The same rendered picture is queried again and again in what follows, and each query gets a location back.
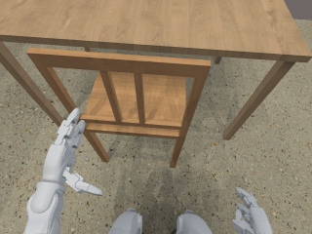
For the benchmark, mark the robot left thigh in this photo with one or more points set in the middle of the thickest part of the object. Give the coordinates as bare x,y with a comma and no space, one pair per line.
127,223

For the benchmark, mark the robot thigh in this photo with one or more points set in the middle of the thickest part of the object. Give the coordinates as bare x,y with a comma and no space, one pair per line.
127,223
191,224

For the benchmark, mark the robot right thigh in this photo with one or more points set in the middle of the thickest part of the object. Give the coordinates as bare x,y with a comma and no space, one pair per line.
191,224

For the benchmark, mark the right robot hand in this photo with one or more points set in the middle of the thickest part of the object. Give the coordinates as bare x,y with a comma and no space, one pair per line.
256,220

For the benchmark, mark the table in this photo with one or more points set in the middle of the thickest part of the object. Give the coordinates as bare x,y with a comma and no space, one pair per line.
240,29

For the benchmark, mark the chair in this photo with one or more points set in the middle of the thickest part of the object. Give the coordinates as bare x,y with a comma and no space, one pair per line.
133,95

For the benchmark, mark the left robot hand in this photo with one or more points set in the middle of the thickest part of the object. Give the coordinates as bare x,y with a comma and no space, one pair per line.
62,152

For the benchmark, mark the robot left forearm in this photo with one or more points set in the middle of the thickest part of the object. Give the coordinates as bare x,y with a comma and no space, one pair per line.
44,208

